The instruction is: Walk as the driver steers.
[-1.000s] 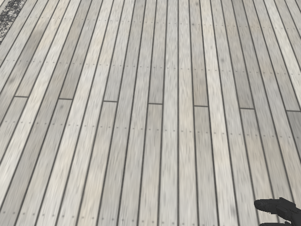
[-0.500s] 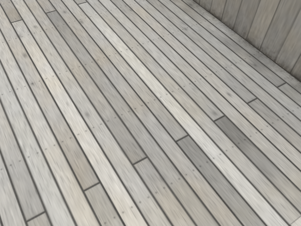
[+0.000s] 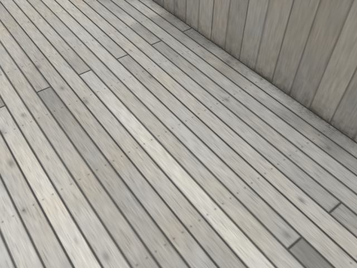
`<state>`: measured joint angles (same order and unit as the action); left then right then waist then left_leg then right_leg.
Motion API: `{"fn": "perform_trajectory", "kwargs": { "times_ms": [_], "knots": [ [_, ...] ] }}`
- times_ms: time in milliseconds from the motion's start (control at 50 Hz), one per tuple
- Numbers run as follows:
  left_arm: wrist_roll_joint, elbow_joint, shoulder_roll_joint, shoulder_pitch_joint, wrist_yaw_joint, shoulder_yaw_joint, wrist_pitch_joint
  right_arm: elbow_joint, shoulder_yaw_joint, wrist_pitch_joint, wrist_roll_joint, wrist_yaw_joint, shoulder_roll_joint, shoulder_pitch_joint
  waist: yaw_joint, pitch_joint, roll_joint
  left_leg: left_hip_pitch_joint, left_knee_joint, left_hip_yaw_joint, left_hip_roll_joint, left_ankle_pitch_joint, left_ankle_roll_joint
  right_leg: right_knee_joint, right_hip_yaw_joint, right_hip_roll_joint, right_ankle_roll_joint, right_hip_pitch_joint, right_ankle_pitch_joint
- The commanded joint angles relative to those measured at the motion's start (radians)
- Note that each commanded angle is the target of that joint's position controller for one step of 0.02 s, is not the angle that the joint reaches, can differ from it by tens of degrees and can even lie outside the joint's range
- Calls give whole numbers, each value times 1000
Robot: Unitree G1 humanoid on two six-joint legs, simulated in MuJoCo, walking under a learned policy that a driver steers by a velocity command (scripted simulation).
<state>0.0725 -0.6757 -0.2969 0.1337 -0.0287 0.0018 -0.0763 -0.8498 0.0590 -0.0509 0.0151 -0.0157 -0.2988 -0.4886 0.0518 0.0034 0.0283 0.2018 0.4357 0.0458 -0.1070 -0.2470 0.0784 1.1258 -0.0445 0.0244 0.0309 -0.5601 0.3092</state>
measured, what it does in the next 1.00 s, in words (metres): walks ahead, turning left: right foot, then left foot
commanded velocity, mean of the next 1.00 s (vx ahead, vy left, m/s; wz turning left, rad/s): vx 0.45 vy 0.00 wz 0.89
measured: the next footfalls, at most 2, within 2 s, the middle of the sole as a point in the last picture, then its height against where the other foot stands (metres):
right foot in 0.20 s outside the picture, level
left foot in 0.58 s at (137, 240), level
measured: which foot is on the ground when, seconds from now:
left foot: down 0.00-0.22, up 0.24-0.56, down 0.58-1.00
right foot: up 0.00-0.18, down 0.20-0.56, up 0.58-1.00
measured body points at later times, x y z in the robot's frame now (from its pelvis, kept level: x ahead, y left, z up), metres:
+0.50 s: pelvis +0.41 +0.01 -0.01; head +0.46 +0.03 +0.44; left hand +0.30 +0.29 -0.12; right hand +0.74 -0.14 -0.07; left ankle +0.53 +0.14 -0.69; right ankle +0.36 -0.14 -0.74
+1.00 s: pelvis +0.60 +0.05 +0.00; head +0.62 +0.08 +0.44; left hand +0.52 +0.37 -0.09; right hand +0.89 -0.08 -0.11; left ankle +0.59 +0.14 -0.74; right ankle +0.76 +0.00 -0.71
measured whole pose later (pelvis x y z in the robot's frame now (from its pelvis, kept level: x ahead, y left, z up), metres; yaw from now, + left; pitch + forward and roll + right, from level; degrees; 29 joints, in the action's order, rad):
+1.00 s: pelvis +0.60 +0.05 +0.00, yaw +53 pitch +1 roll -1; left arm 0.01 -0.65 -0.29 0.06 0.03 -0.02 0.04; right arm -0.69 0.10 0.07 0.02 -0.02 -0.34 -0.27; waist 0.07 0.08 -0.01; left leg 0.33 0.48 0.33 -0.25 -0.11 0.07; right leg 0.74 -0.17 -0.05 -0.04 -0.45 0.34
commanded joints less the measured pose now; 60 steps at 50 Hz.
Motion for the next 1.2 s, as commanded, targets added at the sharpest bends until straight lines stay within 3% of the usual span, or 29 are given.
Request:
{"fn": "perform_trajectory", "kwargs": {
  "times_ms": [20, 80, 140, 180, 200, 220, 240, 260, 280, 300, 320, 380, 440, 520, 560, 580, 600, 620, 640, 680, 760, 880, 960, 1040, 1060, 1080, 1100, 1140, 1200],
  "knots": [
    [-13, 131, -55, -104, -16, 11, -6, 84, 35, -31, -6, 5, -136, 85, -65, 110, -82, 163, -329, 332, 200, -38, 196, -269, 8, 48, -53, -30, -128],
    [-41, 143, -47, -172, -25, 19, -7, 94, 58, -39, -24, -7, -182, 88, -36, 80, -82, 245, -370, 289, 178, 129, 151, -479, 54, -2, -64, 236, -350],
    [-40, 138, -91, -167, -2, 1, -11, 82, 66, -35, -29, -6, -192, 40, -22, 38, -76, 51, -243, 308, 201, 332, 105, -580, 32, -14, -50, 265, -332],
    [-34, 86, -136, 13, 22, -29, -20, 74, 72, -28, -21, -3, -217, 31, -109, -97, -39, -4, 73, 261, 153, 589, 65, -616, 53, -55, -25, 481, -180],
    [-23, 52, -175, 188, 42, -50, -25, 83, 69, -33, -21, -6, -203, 60, -200, -196, -24, 125, 333, 231, 107, 512, 42, -586, -7, 26, -3, 710, -95],
    [-1, 31, -250, 407, 64, -77, -26, 114, 35, -44, -11, 1, -77, 78, -263, -347, 126, 279, 678, 159, 56, 31, 48, -621, -300, 300, 25, 923, 300],
    [7, 41, -323, 316, 62, -92, -14, 182, 9, -35, -56, 3, -7, -30, -135, -427, 404, 518, 931, 63, -4, -271, 23, -857, -854, 506, 133, 986, 410],
    [-1, 59, -206, 219, 61, -80, -9, 143, 18, -9, -23, 18, -87, 59, -133, -239, 165, 621, 987, 41, 90, -175, 22, -849, -742, 452, 149, 855, 279],
    [-11, 59, -111, 170, 55, -55, -14, 147, 23, 3, -6, 15, -99, 148, -134, -120, 48, 616, 936, 24, 125, -112, 8, -791, -497, 397, 139, 744, -76],
    [-10, 38, -72, 163, 48, -45, -18, 146, 26, 14, -1, 9, -91, 179, -114, -60, 1, 580, 906, 14, 143, -114, -13, -760, -325, 355, 131, 656, -473],
    [-21, 16, -57, 183, 48, -40, -22, 154, 29, 30, 12, 1, -78, 197, -96, -38, 28, 566, 869, 13, 158, -141, -26, -738, -204, 317, 112, 613, -677],
    [-60, -25, -64, 177, 45, -46, -31, 219, 18, 66, 14, -24, -31, 270, -49, -10, 117, 568, 750, -16, 162, -112, -48, -780, -35, 289, 80, 546, -843],
    [-74, -14, -86, 35, 49, -56, -29, 266, -3, 64, 15, -57, -15, 323, 7, 9, 117, 355, 375, -82, 144, 165, -46, -838, 175, 204, 33, 382, -729],
    [-92, -23, -158, 59, 50, -86, -25, 222, 14, 70, 26, -66, -72, 206, 59, -63, 63, 33, 227, -185, 30, 267, 18, -590, 258, 201, -3, 359, -926],
    [-102, -3, -166, 55, 41, -92, -7, 170, 48, 63, 41, -40, -138, 8, 150, -158, -6, -221, 154, -124, 10, 290, 94, -178, 244, 187, -31, 262, -712],
    [-72, -22, -87, 131, 29, -75, 8, 165, 62, 60, 28, -12, -195, 60, 94, -103, -169, -300, 95, 3, 110, 610, 127, 114, 262, 46, -58, 87, 189],
    [-54, 14, -72, 298, 38, -71, 37, 231, 80, 68, 12, -7, -308, 108, -15, -200, -239, -429, 207, 398, 370, 1349, 265, 460, 171, -35, -105, -69, 436],
    [-37, 41, -122, 303, 53, -70, 52, 281, 99, 73, -16, -5, -324, 125, 36, -421, -190, -522, 62, 602, 461, 1121, 391, 512, -5, -43, -113, -141, 327],
    [-30, 42, -145, 241, 60, -64, 61, 298, 88, 85, -20, 8, -272, 197, 18, -338, -95, -404, -26, 609, 429, 743, 372, 439, -46, -6, -102, -152, 244],
    [-23, 51, -143, 144, 63, -64, 74, 268, 57, 87, -14, 17, -174, 255, -39, -127, -27, -148, -89, 484, 294, 533, 277, 228, -52, 34, -97, -101, 181],
    [-28, 39, -101, 132, 64, -52, 114, 236, 61, 77, -2, 8, -182, 253, -66, -122, 9, 26, -62, 377, 197, 676, 199, -3, -36, 17, -105, 64, 127],
    [-48, 84, -79, -21, 62, -45, 122, 232, 80, 101, 1, 7, -197, 250, -27, -96, -76, 55, -109, 505, 139, 176, 127, -209, -83, -40, -90, 53, 7],
    [-62, 87, -88, -72, 64, -46, 105, 227, 86, 107, 8, 1, -194, 233, -1, -58, -140, 32, -90, 581, 120, 121, 100, -366, -98, -91, -67, 112, 24],
    [-67, 63, -109, 11, 86, -56, 82, 233, 81, 102, -7, -2, -179, 283, -60, -38, -173, 131, -36, 620, 59, 55, 5, -731, -95, -103, -43, 383, -50],
    [-60, 65, -159, 4, 97, -69, 77, 225, 69, 96, -16, 3, -131, 229, -37, -61, -53, 210, 63, 527, -17, -215, -51, -855, -196, 39, -13, 499, -34],
    [-46, 92, -257, -10, 96, -85, 84, 250, 59, 92, -32, 10, -87, 203, -28, -101, 160, 358, 323, 261, -149, -348, -106, -929, -483, 326, 101, 577, 54],
    [-37, 90, -230, -47, 88, -82, 92, 238, 81, 90, 13, 12, -193, 219, -33, -54, 106, 393, 519, 152, -98, -303, -120, -934, -503, 367, 176, 457, -46],
    [-49, 93, -121, -80, 75, -55, 100, 216, 86, 101, 22, -5, -197, 212, -8, -18, 43, 329, 681, 120, -26, -188, -119, -863, -276, 247, 159, 369, -236],
    [-41, 76, -135, -12, 57, -60, 91, 208, 66, 113, 16, -46, -176, 184, -33, -44, 147, 402, 767, 68, 0, -90, -98, -928, -222, 171, 105, 433, 181]
  ]
}}
Keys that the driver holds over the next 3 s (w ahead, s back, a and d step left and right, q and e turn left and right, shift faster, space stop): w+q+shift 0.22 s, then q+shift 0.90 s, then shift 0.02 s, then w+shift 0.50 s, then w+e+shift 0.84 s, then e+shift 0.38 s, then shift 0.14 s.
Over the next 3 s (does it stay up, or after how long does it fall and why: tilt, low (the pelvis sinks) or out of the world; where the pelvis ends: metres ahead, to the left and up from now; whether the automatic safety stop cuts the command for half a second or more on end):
stays up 1.23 0.99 -0.02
